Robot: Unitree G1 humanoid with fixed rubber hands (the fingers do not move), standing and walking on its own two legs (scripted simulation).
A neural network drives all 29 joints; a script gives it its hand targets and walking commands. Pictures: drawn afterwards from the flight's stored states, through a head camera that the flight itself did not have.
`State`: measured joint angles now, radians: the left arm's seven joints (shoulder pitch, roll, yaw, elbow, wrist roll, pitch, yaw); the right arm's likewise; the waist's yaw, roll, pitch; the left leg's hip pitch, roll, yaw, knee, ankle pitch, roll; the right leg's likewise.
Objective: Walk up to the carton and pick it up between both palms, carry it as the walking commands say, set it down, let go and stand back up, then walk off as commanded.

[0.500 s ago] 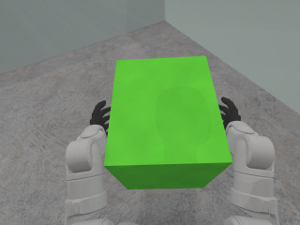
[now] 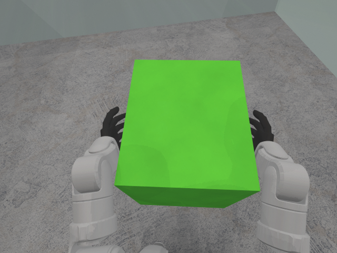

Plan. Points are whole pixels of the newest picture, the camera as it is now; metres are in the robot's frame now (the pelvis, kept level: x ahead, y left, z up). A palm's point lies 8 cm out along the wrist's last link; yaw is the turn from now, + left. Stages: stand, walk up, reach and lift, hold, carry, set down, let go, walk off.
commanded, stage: carry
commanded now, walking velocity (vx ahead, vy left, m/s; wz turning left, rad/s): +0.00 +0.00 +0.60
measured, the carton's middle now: (184, 141) +0.37 +0.00 +0.04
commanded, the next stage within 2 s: none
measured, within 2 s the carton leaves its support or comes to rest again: neither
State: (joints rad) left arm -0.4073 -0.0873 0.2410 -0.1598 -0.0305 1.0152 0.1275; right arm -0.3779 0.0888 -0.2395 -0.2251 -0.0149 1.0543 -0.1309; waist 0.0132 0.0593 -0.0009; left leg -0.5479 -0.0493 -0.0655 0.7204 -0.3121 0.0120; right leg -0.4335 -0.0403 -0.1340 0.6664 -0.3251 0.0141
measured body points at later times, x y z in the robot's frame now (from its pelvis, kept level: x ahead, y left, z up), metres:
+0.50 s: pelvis -0.05 +0.05 +0.01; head -0.01 +0.07 +0.45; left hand +0.22 +0.32 +0.08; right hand +0.33 +0.02 +0.09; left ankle -0.03 +0.15 -0.72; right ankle -0.03 -0.09 -0.66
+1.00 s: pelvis -0.11 +0.03 +0.01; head -0.09 +0.02 +0.46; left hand +0.08 +0.35 +0.12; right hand +0.27 +0.08 +0.11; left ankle -0.18 +0.16 -0.67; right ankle -0.04 -0.07 -0.72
